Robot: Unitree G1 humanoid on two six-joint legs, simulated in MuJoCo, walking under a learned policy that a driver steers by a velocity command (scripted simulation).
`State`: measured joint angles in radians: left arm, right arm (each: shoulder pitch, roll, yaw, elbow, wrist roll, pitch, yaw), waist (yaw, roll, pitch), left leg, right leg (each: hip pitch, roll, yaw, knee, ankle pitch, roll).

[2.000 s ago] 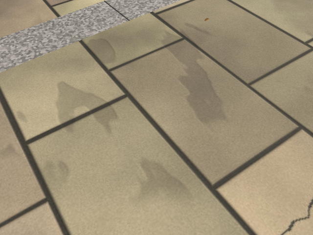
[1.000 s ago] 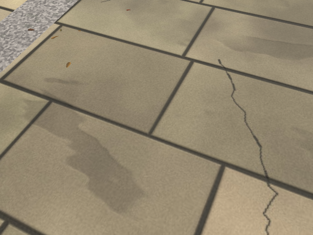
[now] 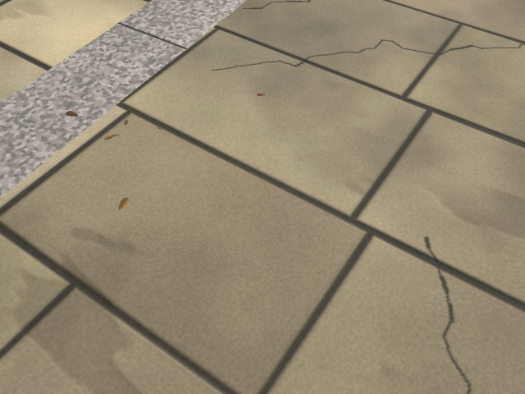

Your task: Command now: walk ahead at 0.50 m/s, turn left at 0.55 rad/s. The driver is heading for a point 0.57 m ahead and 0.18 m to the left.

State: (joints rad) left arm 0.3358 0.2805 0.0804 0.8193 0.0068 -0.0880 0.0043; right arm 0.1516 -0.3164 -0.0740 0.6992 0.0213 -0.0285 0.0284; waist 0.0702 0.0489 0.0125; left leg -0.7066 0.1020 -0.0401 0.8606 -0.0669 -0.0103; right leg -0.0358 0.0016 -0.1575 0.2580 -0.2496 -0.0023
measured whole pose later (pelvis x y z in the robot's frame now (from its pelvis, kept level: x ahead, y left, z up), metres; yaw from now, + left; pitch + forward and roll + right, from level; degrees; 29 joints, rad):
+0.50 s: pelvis +0.28 +0.08 +0.00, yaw +18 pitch +2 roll -1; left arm 0.07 0.30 0.05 0.70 0.01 -0.09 0.00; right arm 0.33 -0.29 -0.06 0.70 0.02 -0.04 0.00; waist -0.06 -0.03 0.03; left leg -0.16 -0.11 -0.12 0.36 -0.23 0.09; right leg -0.68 -0.08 0.10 0.70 0.00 0.07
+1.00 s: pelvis +0.49 +0.10 +0.00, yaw +28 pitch +1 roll -1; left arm 0.20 0.26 0.03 0.83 0.00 -0.05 -0.02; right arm 0.15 -0.28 -0.04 0.66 0.00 0.02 -0.02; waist 0.04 0.03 0.05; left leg -0.42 0.03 -0.06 0.61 -0.19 -0.03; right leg -0.23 0.02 -0.04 0.42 -0.20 -0.03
